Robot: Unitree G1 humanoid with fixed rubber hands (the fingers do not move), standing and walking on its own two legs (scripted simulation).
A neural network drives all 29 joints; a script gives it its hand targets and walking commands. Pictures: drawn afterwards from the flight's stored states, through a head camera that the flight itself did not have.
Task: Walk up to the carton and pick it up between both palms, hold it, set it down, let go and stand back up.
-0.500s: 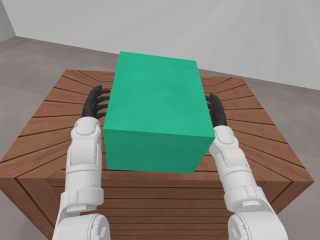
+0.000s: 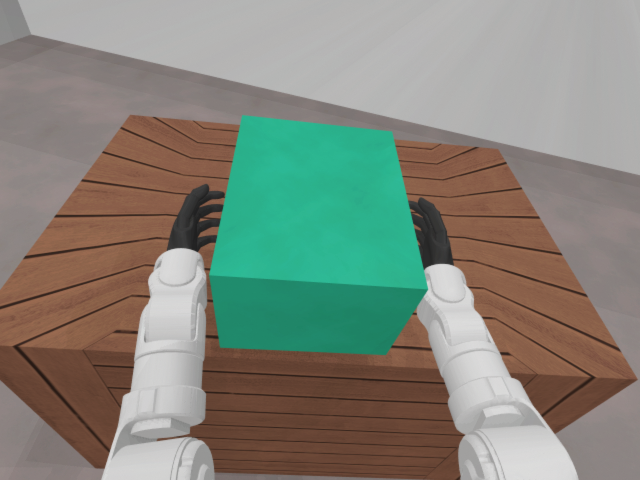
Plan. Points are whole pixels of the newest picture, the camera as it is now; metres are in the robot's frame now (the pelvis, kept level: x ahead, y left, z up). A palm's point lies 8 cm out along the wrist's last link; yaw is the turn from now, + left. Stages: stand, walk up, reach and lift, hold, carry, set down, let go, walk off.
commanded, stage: set down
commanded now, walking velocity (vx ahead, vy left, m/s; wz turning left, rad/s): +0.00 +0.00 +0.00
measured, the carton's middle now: (312, 231) +0.42 +0.02 +0.10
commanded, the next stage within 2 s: none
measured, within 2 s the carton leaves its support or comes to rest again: neither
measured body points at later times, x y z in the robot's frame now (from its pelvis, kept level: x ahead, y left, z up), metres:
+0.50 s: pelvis -0.01 +0.00 +0.00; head -0.01 +0.03 +0.45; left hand +0.38 +0.18 +0.08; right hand +0.39 -0.14 +0.09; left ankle +0.01 +0.13 -0.75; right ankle -0.03 -0.09 -0.75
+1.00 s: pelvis +0.02 +0.00 +0.00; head +0.06 +0.01 +0.45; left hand +0.40 +0.18 +0.04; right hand +0.43 -0.14 +0.05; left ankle +0.01 +0.13 -0.75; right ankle -0.03 -0.09 -0.75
